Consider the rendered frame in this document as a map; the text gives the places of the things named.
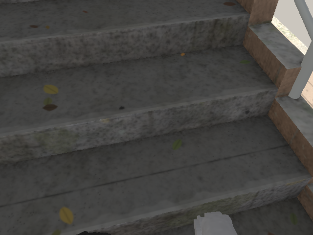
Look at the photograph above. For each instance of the robot right thigh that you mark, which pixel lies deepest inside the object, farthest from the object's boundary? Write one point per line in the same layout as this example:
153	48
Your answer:
214	223

